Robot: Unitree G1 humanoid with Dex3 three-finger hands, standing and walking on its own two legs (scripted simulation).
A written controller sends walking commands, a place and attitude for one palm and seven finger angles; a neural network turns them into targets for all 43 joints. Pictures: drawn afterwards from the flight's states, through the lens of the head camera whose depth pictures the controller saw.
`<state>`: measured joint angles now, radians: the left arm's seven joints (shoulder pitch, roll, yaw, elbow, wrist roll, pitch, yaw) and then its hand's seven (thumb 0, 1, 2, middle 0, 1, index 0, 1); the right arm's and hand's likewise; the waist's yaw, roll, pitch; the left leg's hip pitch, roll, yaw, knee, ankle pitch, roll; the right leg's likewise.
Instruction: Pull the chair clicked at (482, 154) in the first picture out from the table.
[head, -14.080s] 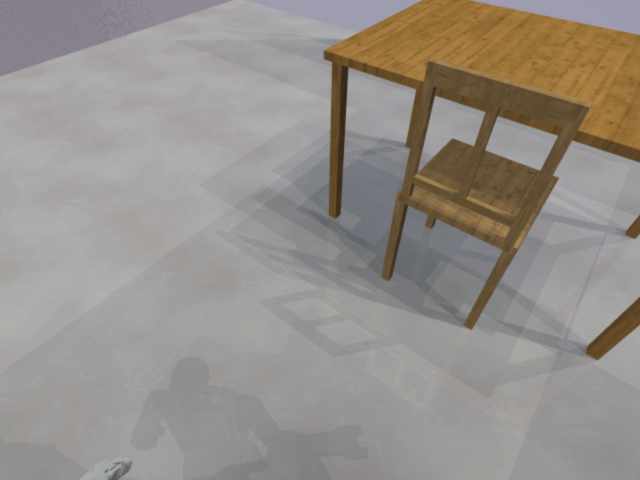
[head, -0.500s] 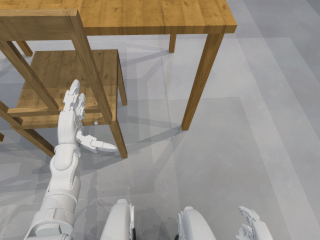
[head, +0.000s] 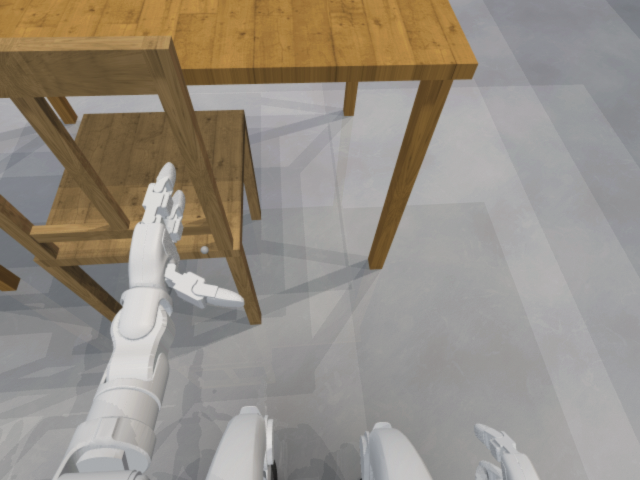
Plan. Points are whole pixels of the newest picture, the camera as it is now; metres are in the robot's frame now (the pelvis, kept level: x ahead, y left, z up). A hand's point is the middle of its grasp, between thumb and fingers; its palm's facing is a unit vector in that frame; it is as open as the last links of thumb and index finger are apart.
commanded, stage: aim the fingers beside a spindle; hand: left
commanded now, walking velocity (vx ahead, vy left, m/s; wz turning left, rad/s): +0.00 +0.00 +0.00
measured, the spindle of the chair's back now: (82, 172) +0.52 +0.35 +0.02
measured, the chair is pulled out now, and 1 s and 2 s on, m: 0.00 0.00 0.00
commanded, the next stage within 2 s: push the fingers through the gap in 0.92 s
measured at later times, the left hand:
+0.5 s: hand (208, 260) +0.38 +0.15 +0.02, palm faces +0.05 -1.00 -0.02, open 16.9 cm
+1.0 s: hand (194, 251) +0.38 +0.16 +0.04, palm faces +0.08 -0.99 -0.05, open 16.9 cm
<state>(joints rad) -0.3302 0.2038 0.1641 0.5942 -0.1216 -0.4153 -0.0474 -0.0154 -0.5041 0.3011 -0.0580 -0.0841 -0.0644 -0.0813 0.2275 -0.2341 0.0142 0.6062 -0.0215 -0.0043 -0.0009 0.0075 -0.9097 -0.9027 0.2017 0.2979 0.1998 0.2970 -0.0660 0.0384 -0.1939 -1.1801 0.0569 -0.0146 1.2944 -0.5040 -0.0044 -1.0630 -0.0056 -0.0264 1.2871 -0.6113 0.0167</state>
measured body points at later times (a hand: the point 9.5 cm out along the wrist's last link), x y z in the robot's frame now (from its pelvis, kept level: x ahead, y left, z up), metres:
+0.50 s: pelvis +0.00 -0.01 +0.00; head +0.11 +0.00 +0.44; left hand +0.37 +0.20 +0.02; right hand +0.13 -0.26 -0.12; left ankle +0.05 +0.12 -0.62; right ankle +0.00 -0.13 -0.62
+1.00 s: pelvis +0.00 -0.01 +0.00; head +0.10 +0.00 +0.44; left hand +0.37 +0.21 +0.04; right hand +0.13 -0.25 -0.12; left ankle +0.05 +0.12 -0.62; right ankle +0.00 -0.13 -0.62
